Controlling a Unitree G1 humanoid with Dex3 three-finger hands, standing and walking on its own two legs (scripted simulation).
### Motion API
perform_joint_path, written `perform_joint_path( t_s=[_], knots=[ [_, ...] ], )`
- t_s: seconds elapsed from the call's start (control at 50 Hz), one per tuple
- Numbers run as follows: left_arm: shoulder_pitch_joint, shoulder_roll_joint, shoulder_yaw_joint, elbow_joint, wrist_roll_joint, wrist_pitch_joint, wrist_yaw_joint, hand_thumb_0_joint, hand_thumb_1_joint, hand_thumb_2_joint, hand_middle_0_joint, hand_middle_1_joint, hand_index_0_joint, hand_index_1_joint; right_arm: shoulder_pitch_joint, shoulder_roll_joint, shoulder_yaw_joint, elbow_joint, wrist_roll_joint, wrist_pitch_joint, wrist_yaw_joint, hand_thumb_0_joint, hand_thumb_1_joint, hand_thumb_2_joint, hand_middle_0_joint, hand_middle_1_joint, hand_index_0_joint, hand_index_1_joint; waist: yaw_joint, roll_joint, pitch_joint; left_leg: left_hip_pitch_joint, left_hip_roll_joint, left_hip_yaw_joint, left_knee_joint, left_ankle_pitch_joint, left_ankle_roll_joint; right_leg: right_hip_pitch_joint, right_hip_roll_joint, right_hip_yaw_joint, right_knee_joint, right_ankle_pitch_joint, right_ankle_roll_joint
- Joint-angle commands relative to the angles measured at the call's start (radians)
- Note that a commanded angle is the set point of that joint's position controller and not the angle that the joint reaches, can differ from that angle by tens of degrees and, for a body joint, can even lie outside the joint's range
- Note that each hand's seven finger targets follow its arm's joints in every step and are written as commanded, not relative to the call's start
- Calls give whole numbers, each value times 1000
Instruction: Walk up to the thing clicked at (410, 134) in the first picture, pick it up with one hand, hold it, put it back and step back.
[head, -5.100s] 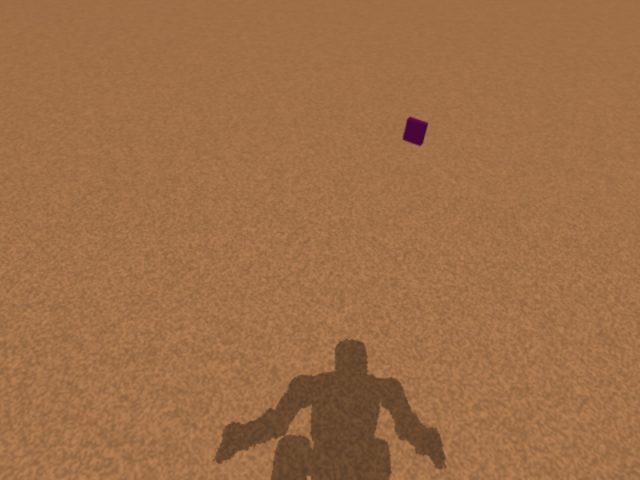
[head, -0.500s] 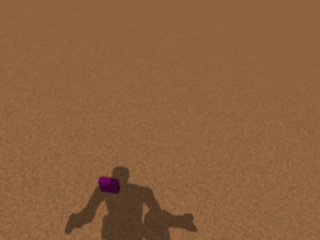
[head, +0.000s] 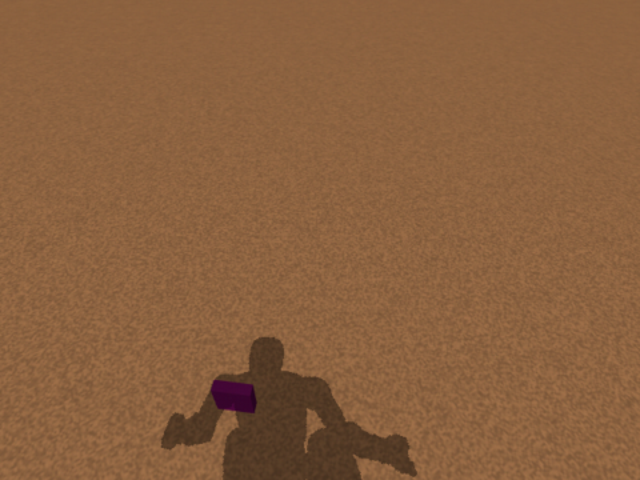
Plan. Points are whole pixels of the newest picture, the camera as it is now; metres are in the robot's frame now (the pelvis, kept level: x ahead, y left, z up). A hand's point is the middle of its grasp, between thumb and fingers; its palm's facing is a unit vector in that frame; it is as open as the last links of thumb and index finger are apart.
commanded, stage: walk up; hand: left
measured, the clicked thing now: (234, 397) +0.51 +0.24 -0.68
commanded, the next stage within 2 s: stand in 1.34 s
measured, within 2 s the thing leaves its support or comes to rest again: neither
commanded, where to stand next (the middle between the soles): +0.08 -0.02 m, yaw +0 degrees
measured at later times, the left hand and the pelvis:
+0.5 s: hand out of the picture +0.12 +0.25 -0.13, palm faces +0.00 -0.94 -0.33, open 7.4 cm; pelvis +0.04 +0.00 +0.03, yaw +0 degrees
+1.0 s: hand out of the picture +0.14 +0.24 -0.12, palm faces -0.03 -0.94 -0.33, open 7.4 cm; pelvis +0.05 -0.01 +0.03, yaw -1 degrees
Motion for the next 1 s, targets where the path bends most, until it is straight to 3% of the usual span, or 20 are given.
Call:
perform_joint_path(
  t_s=[0.0,0.02,0.06,0.08,0.1,0.12,0.16,0.18,0.2,0.26,0.36,0.5,0.72,0.98],
  knots=[
    [-61,220,53,-17,-17,0,19,0,900,900,-200,-300,-200,-300,-69,-312,-65,-60,-3,-26,-24,0,-900,-900,200,300,200,300,-18,115,60,-94,344,-531,-489,-436,185,-67,10,71,103,-206,-10],
    [-45,204,48,-2,-18,-2,16,0,900,900,-200,-300,-200,-300,-108,-270,-48,-60,-5,-31,-27,0,-900,-900,200,300,200,300,8,73,61,-69,287,-429,-445,-310,160,-45,0,84,71,-158,-10],
    [1,182,40,48,-25,-13,16,0,900,900,-200,-300,-200,-300,-137,-244,-33,-47,-2,-33,-26,0,-900,-900,200,300,200,300,23,136,-6,7,216,-275,-347,-43,113,41,8,47,-61,-81,-13],
    [22,178,41,75,-22,-19,18,0,900,900,-200,-300,-200,-300,-139,-248,-31,-40,6,-30,-22,0,-900,-900,200,300,200,300,33,163,-45,-8,208,-227,-303,52,97,140,16,26,-139,5,-15],
    [0,183,40,79,-19,-25,20,0,900,900,-200,-300,-200,-300,-129,-228,-24,-30,8,-26,-19,0,-900,-900,200,300,200,300,21,136,-73,18,180,-184,-267,144,74,191,20,33,-221,72,-12],
    [-22,196,41,79,-17,-31,24,0,900,900,-200,-300,-200,-300,-111,-203,-14,-22,16,-24,-18,0,-900,-900,200,300,200,300,15,112,-104,23,167,-167,-244,198,48,235,-15,93,-234,161,-22],
    [-87,214,29,79,-20,-34,21,0,900,900,-200,-300,-200,-300,-97,-196,-14,1,22,-18,-24,0,-900,-900,200,300,200,300,-24,59,-107,69,114,-132,-272,72,27,193,-44,127,-231,192,-40],
    [-89,204,23,84,-25,-31,19,0,900,900,-200,-300,-200,-300,-120,-206,-16,11,18,-18,-27,0,-900,-900,200,300,200,300,-17,74,-104,99,124,-134,-289,54,28,176,-43,112,-228,193,-36],
    [-79,195,17,100,-28,-29,19,0,900,900,-200,-300,-200,-300,-152,-213,-15,17,18,-17,-27,0,-900,-900,200,300,200,300,-3,85,-105,113,132,-138,-289,79,34,181,-37,93,-236,198,-28],
    [-99,194,12,128,-26,-30,20,0,900,900,-200,-300,-200,-300,-164,-197,-9,38,22,-14,-26,0,-900,-900,200,300,200,300,-13,20,-112,144,126,-122,-282,152,35,202,-52,109,-284,238,-32],
    [-137,189,7,158,-25,-31,22,0,900,900,-200,-300,-200,-300,-198,-188,-7,78,23,-7,-24,0,-900,-900,200,300,200,300,-19,-7,-115,198,119,-100,-318,186,25,212,-69,118,-346,268,-23],
    [-165,171,8,192,-22,-29,23,0,900,900,-200,-300,-200,-300,-237,-173,-1,113,18,-3,-20,0,-900,-900,200,300,200,300,-12,-15,-112,242,121,-94,-371,212,14,233,-67,113,-406,242,-7],
    [-186,165,18,194,-13,-23,21,0,900,900,-200,-300,-200,-300,-245,-169,-3,127,11,-4,-20,0,-900,-900,200,300,200,300,-12,11,-91,217,120,-91,-421,146,3,255,-59,109,-443,179,-2],
    [-187,159,21,189,-13,-19,23,0,900,900,-200,-300,-200,-300,-201,-170,-8,136,11,-4,-25,0,-900,-900,200,300,200,300,-22,5,-122,250,123,-84,-418,220,2,281,-57,106,-420,259,-4]
  ],
)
